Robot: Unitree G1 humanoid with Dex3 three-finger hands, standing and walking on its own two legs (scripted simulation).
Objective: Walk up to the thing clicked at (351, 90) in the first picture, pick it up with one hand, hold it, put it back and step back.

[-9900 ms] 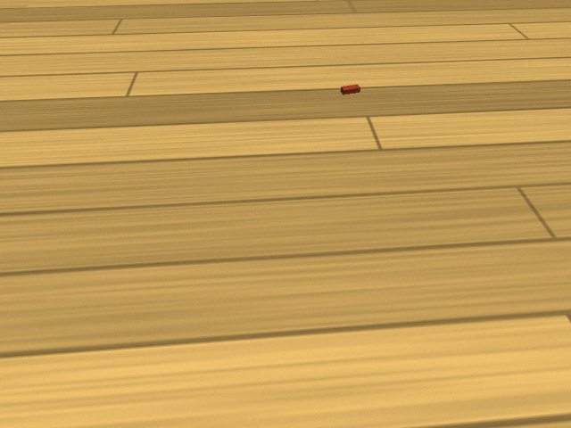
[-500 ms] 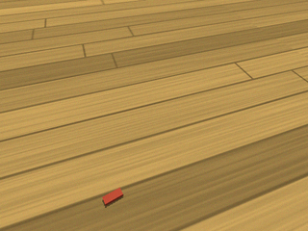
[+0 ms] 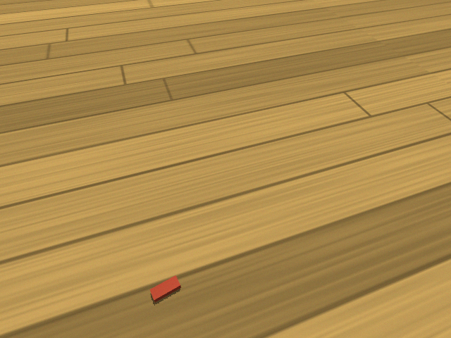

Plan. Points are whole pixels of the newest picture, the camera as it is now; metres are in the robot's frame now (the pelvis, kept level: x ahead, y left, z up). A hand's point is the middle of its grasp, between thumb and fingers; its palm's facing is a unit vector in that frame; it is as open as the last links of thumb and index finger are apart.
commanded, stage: stand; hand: left
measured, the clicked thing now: (165, 288) +0.46 +0.28 -0.77
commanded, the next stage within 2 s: walk up in 1.66 s
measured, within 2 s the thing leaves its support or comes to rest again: neither
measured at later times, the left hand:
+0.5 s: hand out of the picture +0.07 +0.25 -0.16, palm faces -0.03 -0.94 -0.34, open 7.3 cm
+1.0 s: hand out of the picture +0.07 +0.25 -0.16, palm faces -0.03 -0.94 -0.34, open 7.3 cm
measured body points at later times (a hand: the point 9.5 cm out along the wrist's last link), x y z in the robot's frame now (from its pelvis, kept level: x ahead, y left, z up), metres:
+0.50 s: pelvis +0.00 +0.00 +0.00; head +0.01 +0.00 +0.45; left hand +0.07 +0.30 -0.13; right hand +0.07 -0.30 -0.13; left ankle +0.00 +0.13 -0.75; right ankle -0.02 -0.14 -0.75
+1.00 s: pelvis +0.00 +0.00 +0.00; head +0.01 +0.00 +0.45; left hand +0.07 +0.30 -0.13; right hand +0.08 -0.30 -0.13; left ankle +0.00 +0.13 -0.75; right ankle -0.02 -0.14 -0.75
